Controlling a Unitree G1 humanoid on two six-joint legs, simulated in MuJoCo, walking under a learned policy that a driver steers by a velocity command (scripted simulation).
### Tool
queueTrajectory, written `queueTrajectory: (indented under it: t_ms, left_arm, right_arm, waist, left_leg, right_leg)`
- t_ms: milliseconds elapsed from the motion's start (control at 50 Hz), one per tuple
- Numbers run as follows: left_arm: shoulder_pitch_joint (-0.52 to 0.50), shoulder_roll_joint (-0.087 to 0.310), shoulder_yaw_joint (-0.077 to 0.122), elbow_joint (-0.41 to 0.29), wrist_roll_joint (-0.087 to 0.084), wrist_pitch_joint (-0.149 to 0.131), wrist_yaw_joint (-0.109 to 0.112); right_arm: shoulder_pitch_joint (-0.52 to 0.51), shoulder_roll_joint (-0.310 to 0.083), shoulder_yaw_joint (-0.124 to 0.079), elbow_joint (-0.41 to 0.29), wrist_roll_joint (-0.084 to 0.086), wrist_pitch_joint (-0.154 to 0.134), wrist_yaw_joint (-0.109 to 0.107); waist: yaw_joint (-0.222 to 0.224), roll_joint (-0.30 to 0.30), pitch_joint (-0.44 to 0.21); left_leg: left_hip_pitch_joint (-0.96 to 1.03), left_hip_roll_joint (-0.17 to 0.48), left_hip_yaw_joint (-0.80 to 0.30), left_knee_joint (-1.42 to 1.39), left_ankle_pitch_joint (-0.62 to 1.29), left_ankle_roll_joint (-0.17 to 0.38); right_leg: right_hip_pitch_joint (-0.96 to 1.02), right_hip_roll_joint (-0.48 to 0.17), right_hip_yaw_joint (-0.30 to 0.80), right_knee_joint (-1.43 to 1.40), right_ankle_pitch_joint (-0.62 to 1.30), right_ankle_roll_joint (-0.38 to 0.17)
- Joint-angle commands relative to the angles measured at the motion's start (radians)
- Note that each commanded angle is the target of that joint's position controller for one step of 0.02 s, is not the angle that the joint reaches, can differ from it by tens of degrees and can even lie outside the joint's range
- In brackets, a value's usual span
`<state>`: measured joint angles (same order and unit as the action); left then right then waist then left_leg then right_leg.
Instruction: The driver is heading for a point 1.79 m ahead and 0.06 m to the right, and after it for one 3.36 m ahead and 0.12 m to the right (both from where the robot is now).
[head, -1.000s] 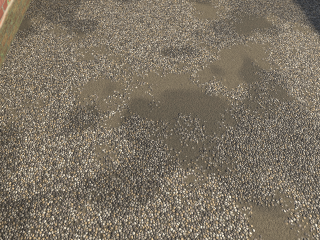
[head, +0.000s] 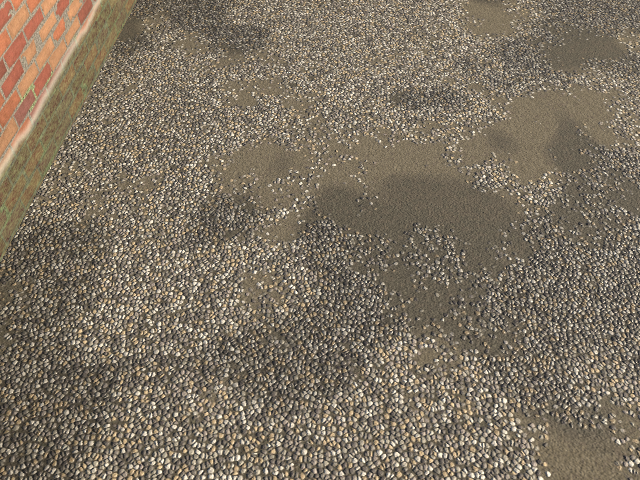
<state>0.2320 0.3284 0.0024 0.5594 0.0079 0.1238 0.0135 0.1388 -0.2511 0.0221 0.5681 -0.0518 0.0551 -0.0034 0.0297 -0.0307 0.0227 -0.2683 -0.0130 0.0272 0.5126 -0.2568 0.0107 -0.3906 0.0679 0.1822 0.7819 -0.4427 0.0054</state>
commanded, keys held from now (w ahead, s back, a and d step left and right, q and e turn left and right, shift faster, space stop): e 0.38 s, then no key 0.04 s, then q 0.48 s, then w+q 0.10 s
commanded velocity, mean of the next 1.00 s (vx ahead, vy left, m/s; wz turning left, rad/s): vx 0.01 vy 0.00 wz -0.11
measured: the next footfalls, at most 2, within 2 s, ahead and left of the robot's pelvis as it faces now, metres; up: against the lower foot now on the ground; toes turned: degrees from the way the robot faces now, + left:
right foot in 0.22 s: +0.04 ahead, -0.13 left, +0.00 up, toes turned -7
left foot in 0.62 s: +0.07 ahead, +0.10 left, +0.00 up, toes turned -18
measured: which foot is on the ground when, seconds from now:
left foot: down 0.00-0.22, up 0.24-0.60, down 0.62-1.00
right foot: up 0.00-0.20, down 0.22-0.66, up 0.68-0.98, down 1.00-1.00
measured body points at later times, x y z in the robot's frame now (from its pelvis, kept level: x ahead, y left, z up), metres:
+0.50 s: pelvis -0.01 -0.02 +0.01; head +0.03 -0.06 +0.45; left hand +0.20 +0.21 -0.07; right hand +0.11 -0.33 -0.10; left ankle +0.03 +0.12 -0.66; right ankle +0.00 -0.13 -0.73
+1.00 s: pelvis +0.01 -0.02 +0.00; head +0.04 -0.03 +0.45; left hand +0.24 +0.20 -0.07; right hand +0.10 -0.31 -0.11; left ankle +0.04 +0.11 -0.73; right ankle +0.02 -0.12 -0.73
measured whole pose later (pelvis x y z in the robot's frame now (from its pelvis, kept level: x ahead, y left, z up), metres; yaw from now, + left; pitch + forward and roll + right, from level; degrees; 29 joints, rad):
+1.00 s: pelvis +0.01 -0.02 +0.00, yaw -3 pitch +1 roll +1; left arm 0.09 0.26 -0.02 0.57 0.06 0.06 0.00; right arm 0.26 -0.31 -0.03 0.62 -0.02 0.15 -0.01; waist -0.04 0.00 0.02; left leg -0.29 -0.12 -0.22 0.53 -0.25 0.00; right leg -0.32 0.04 0.06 0.56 -0.27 0.00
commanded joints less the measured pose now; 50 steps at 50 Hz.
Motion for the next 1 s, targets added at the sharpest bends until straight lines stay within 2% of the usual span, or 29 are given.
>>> queueTrajectory:
  t_ms: [20,100,160,200,220,240,260,280,320,340,400,480,520,540,560,600,620,640,660,680,720,740,780,900,920,940,960,980,1000]
  left_arm:
    - [0.019,0.116,0.047,-0.070,-0.017,-0.030,-0.004]
    - [-0.008,0.034,0.022,-0.082,-0.015,-0.011,-0.008]
    - [0.025,0.046,0.030,-0.076,-0.016,-0.010,-0.021]
    - [0.091,0.048,0.039,-0.063,-0.006,-0.011,-0.019]
    - [0.148,0.098,0.056,-0.062,-0.001,-0.012,-0.012]
    - [0.194,0.247,0.092,-0.081,0.005,-0.012,-0.012]
    - [0.198,0.259,0.097,-0.102,0.034,-0.035,-0.010]
    - [0.121,0.216,0.085,-0.107,0.036,-0.050,0.003]
    - [0.010,0.153,0.063,-0.120,0.006,-0.049,0.028]
    - [-0.014,0.134,0.052,-0.126,0.000,-0.041,0.038]
    - [0.010,0.109,0.046,-0.113,-0.008,-0.029,0.054]
    - [0.039,0.069,0.030,-0.082,0.014,-0.011,0.066]
    - [0.039,0.045,0.019,-0.063,0.016,-0.009,0.055]
    - [0.053,0.011,0.008,-0.038,0.015,-0.014,0.041]
    - [0.033,0.003,0.002,-0.028,0.004,-0.021,0.028]
    - [0.007,0.011,0.000,-0.017,-0.008,-0.042,0.011]
    - [-0.009,0.037,0.009,-0.022,0.000,-0.047,0.010]
    - [-0.016,0.022,0.006,-0.043,0.018,-0.053,0.009]
    - [-0.054,0.024,0.008,-0.060,0.026,-0.054,0.013]
    - [-0.090,0.042,0.015,-0.066,0.024,-0.057,0.024]
    - [-0.123,0.023,0.010,-0.080,0.034,-0.062,0.034]
    - [-0.132,0.016,0.006,-0.084,0.044,-0.066,0.029]
    - [-0.156,0.011,0.007,-0.085,0.035,-0.084,0.014]
    - [-0.166,-0.026,-0.002,-0.069,0.023,-0.102,-0.001]
    - [-0.145,-0.036,-0.012,-0.067,0.047,-0.108,-0.009]
    - [-0.127,-0.034,-0.010,-0.030,0.040,-0.073,-0.017]
    - [-0.089,-0.060,-0.018,-0.027,0.057,-0.058,-0.019]
    - [-0.071,-0.077,-0.022,-0.022,0.065,-0.054,-0.018]
    - [0.010,-0.071,-0.020,-0.013,0.070,-0.053,-0.013]
  right_arm:
    - [-0.030,-0.162,-0.059,-0.049,0.023,0.001,-0.025]
    - [-0.038,-0.175,-0.074,-0.004,0.028,0.014,-0.027]
    - [-0.030,-0.188,-0.085,0.025,0.043,0.022,-0.023]
    - [-0.041,-0.181,-0.083,0.039,0.058,0.022,-0.025]
    - [-0.045,-0.164,-0.078,0.043,0.055,0.015,-0.020]
    - [-0.152,-0.124,-0.059,-0.032,0.023,0.008,-0.017]
    - [-0.192,-0.162,-0.075,-0.037,0.044,-0.016,-0.012]
    - [-0.158,-0.192,-0.091,-0.024,0.061,-0.027,-0.008]
    - [-0.066,-0.201,-0.099,0.014,0.036,-0.020,-0.028]
    - [-0.060,-0.188,-0.094,0.011,0.025,-0.016,-0.035]
    - [-0.060,-0.155,-0.085,0.013,0.029,-0.009,-0.057]
    - [-0.066,-0.084,-0.038,0.007,0.024,-0.010,-0.035]
    - [-0.034,-0.063,-0.021,0.029,0.024,-0.014,-0.011]
    - [0.006,-0.039,-0.010,0.051,0.017,-0.009,0.002]
    - [0.037,-0.033,-0.006,0.057,0.014,-0.007,0.012]
    - [0.030,-0.063,-0.004,0.030,-0.002,-0.003,0.012]
    - [0.048,-0.127,-0.013,0.010,-0.003,-0.006,0.013]
    - [0.004,-0.176,-0.018,-0.006,0.017,-0.004,0.012]
    - [-0.012,-0.212,-0.038,-0.004,0.041,-0.005,0.008]
    - [-0.010,-0.196,-0.039,-0.009,0.049,-0.005,0.001]
    - [0.042,-0.186,-0.040,-0.009,0.043,0.007,-0.018]
    - [0.083,-0.183,-0.041,-0.010,0.034,0.018,-0.025]
    - [0.138,-0.184,-0.048,-0.014,0.022,0.039,-0.043]
    - [0.113,-0.205,-0.074,-0.036,0.036,0.095,-0.053]
    - [0.089,-0.185,-0.068,-0.044,0.008,0.100,-0.039]
    - [-0.018,-0.141,-0.074,-0.041,0.019,0.075,0.001]
    - [-0.038,-0.141,-0.074,-0.052,0.030,0.065,0.014]
    - [-0.055,-0.125,-0.075,-0.059,0.042,0.064,0.008]
    - [-0.064,-0.106,-0.070,-0.067,0.048,0.066,-0.001]
  waist:
    - [-0.002,0.135,-0.068]
    - [-0.009,0.128,-0.048]
    - [-0.013,0.151,-0.094]
    - [0.010,0.137,-0.117]
    - [0.027,-0.005,-0.124]
    - [0.065,-0.266,-0.081]
    - [0.088,-0.175,-0.121]
    - [0.035,-0.113,-0.091]
    - [-0.026,-0.077,-0.088]
    - [-0.037,-0.082,-0.103]
    - [-0.033,-0.051,-0.128]
    - [-0.002,-0.099,-0.164]
    - [0.009,-0.129,-0.163]
    - [0.008,-0.148,-0.156]
    - [-0.015,-0.155,-0.123]
    - [-0.025,-0.155,-0.057]
    - [-0.016,-0.087,-0.053]
    - [0.033,0.031,-0.025]
    - [0.022,0.149,0.024]
    - [-0.001,0.177,0.053]
    - [-0.031,0.184,0.018]
    - [-0.054,0.178,-0.011]
    - [-0.075,0.171,-0.055]
    - [-0.072,0.164,-0.087]
    - [-0.063,0.148,-0.143]
    - [-0.009,0.164,-0.099]
    - [0.009,0.160,-0.116]
    - [0.019,0.128,-0.109]
    - [0.054,0.057,-0.108]
  left_leg:
    - [0.136,0.366,-0.285,-0.152,0.518,0.277]
    - [0.084,0.281,-0.121,-0.149,0.404,0.220]
    - [0.121,0.279,-0.086,-0.095,0.345,0.203]
    - [0.071,0.238,-0.037,-0.004,0.178,0.133]
    - [-0.073,0.158,0.037,0.174,-0.022,0.050]
    - [-0.406,-0.040,0.086,0.479,-0.368,-0.047]
    - [-0.480,-0.065,-0.114,0.730,-0.412,-0.066]
    - [-0.509,-0.046,-0.158,0.846,-0.341,-0.074]
    - [-0.455,-0.027,-0.150,0.874,-0.209,-0.077]
    - [-0.413,-0.025,-0.148,0.864,-0.175,-0.077]
    - [-0.352,-0.057,-0.119,0.744,-0.113,-0.076]
    - [-0.280,-0.028,-0.096,0.410,-0.141,-0.041]
    - [-0.132,-0.020,-0.065,0.245,-0.144,-0.021]
    - [-0.015,-0.032,-0.029,0.200,-0.108,-0.019]
    - [0.066,-0.035,-0.011,0.095,-0.051,-0.003]
    - [0.176,-0.007,-0.047,-0.060,0.026,0.040]
    - [0.201,0.069,-0.158,-0.082,0.127,0.068]
    - [0.142,0.122,-0.261,-0.131,0.141,0.129]
    - [-0.012,0.164,-0.376,-0.235,-0.035,0.179]
    - [-0.017,0.175,-0.422,-0.273,-0.062,0.200]
    - [0.093,0.175,-0.462,-0.245,0.048,0.223]
    - [0.169,0.194,-0.496,-0.222,0.132,0.242]
    - [0.260,0.220,-0.529,-0.182,0.279,0.268]
    - [0.176,0.158,-0.493,-0.177,0.301,0.222]
    - [0.072,0.146,-0.488,-0.183,0.242,0.222]
    - [-0.028,0.053,-0.398,-0.113,0.278,0.147]
    - [-0.096,0.025,-0.386,-0.104,0.197,0.113]
    - [-0.199,0.010,-0.406,-0.086,0.097,0.079]
    - [-0.322,-0.029,-0.373,0.006,-0.077,0.046]
  right_leg:
    - [-0.176,-0.073,-0.043,0.288,-0.110,0.036]
    - [-0.093,-0.107,-0.128,0.126,-0.048,0.014]
    - [-0.005,-0.085,-0.189,-0.056,0.037,-0.021]
    - [0.145,-0.054,-0.198,-0.234,0.182,-0.077]
    - [0.285,-0.137,-0.028,-0.338,0.392,-0.150]
    - [0.360,-0.351,0.413,-0.465,0.462,-0.324]
    - [0.312,-0.423,0.539,-0.494,0.388,-0.422]
    - [0.261,-0.395,0.431,-0.461,0.400,-0.396]
    - [0.190,-0.309,0.265,-0.421,0.485,-0.313]
    - [0.170,-0.287,0.238,-0.415,0.524,-0.295]
    - [0.196,-0.254,0.195,-0.394,0.615,-0.286]
    - [0.273,-0.239,0.133,-0.342,0.613,-0.248]
    - [0.199,-0.227,0.123,-0.373,0.442,-0.235]
    - [0.124,-0.210,0.110,-0.408,0.318,-0.233]
    - [0.062,-0.203,0.110,-0.436,0.193,-0.225]
    - [-0.012,-0.185,0.114,-0.467,0.061,-0.161]
    - [-0.012,-0.141,0.078,-0.380,0.046,-0.114]
    - [-0.020,-0.068,-0.001,-0.335,0.039,-0.059]
    - [0.030,-0.051,-0.058,-0.285,0.060,-0.011]
    - [0.019,-0.054,-0.079,-0.233,0.100,0.010]
    - [-0.051,-0.041,-0.096,-0.187,0.102,0.021]
    - [-0.111,-0.039,-0.089,-0.146,0.054,0.019]
    - [-0.201,-0.043,-0.057,-0.038,-0.024,0.018]
    - [-0.059,-0.016,-0.093,-0.183,0.087,-0.002]
    - [0.086,0.003,-0.126,-0.083,0.181,0.004]
    - [0.123,0.017,-0.165,-0.141,0.126,0.021]
    - [0.228,0.028,-0.197,-0.206,0.147,0.020]
    - [0.351,0.008,-0.184,-0.239,0.200,0.012]
    - [0.477,-0.090,-0.102,-0.297,0.225,-0.008]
